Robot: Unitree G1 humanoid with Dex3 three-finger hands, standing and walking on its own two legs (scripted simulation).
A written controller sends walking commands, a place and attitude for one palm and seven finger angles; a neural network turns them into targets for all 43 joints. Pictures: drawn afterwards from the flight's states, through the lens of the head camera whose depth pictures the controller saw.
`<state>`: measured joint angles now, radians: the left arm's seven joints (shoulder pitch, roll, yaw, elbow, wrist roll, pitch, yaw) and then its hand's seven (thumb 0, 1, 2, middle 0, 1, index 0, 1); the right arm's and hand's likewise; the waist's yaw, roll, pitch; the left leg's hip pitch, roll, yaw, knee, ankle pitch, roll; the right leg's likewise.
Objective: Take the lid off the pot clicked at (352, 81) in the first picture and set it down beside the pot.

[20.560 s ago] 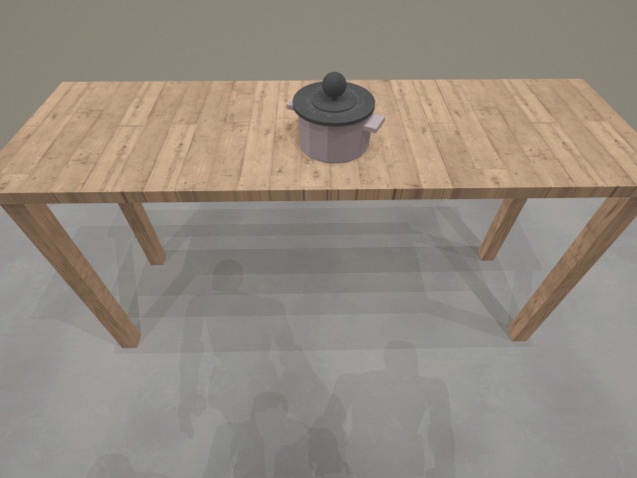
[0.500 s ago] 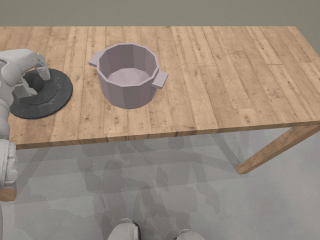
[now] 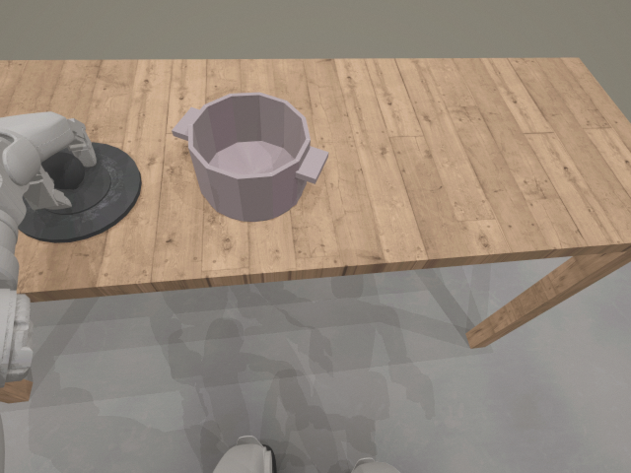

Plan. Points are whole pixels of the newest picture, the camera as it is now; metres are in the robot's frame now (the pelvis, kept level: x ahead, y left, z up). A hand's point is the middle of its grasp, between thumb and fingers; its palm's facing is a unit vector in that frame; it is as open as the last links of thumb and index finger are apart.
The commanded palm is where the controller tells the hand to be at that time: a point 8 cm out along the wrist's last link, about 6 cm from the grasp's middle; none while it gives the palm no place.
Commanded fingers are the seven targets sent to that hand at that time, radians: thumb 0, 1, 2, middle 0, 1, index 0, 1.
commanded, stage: open the fingers wide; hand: left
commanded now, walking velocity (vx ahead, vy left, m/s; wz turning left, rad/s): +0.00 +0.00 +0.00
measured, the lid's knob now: (63, 170) +0.50 +0.31 +0.05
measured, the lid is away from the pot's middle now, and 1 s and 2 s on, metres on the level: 0.25 0.25 0.25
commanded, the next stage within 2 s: raise the empty hand in 0.36 s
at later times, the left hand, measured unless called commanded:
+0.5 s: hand (41, 182) +0.46 +0.32 +0.07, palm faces -0.44 -0.10 -0.89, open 11.0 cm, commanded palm +0.49 +0.31 +0.13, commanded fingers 0.00 -0.02 0.67 -0.36 -0.85 -0.36 -0.85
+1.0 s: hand (27, 147) +0.47 +0.30 +0.12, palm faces -0.39 -0.10 -0.91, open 11.0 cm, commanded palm +0.49 +0.30 +0.19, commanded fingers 0.00 -0.02 0.67 -0.36 -0.85 -0.36 -0.85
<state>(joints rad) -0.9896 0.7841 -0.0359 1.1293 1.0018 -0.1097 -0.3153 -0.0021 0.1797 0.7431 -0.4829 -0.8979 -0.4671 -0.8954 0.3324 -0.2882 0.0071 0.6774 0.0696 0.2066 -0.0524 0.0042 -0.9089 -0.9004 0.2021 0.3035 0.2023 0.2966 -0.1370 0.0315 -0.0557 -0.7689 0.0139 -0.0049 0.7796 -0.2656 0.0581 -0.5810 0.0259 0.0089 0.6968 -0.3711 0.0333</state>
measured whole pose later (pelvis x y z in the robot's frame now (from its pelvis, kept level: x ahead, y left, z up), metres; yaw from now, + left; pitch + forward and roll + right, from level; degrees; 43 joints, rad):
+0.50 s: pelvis +0.00 +0.00 +0.00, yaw +0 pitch +15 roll -4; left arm -0.97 0.79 -0.04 1.11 0.99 -0.13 -0.32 0.00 -0.01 0.68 -0.37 -0.84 -0.37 -0.85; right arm 0.33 -0.29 0.00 0.68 0.07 0.21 -0.05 0.00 -0.91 -0.90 0.20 0.30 0.20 0.30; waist -0.13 0.03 -0.06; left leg -0.77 0.01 -0.01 0.78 -0.27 0.06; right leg -0.58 0.02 0.01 0.69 -0.37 0.03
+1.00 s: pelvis +0.00 +0.01 +0.01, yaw +0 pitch +11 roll -4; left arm -1.06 0.75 -0.09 1.13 0.98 -0.07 -0.35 0.00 -0.01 0.67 -0.37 -0.85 -0.37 -0.85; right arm 0.33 -0.29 0.00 0.68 0.08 0.20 -0.05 0.00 -0.91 -0.90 0.20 0.30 0.20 0.30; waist -0.12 0.04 -0.05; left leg -0.65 -0.01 0.01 0.68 -0.23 0.07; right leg -0.47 0.01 0.02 0.60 -0.33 0.03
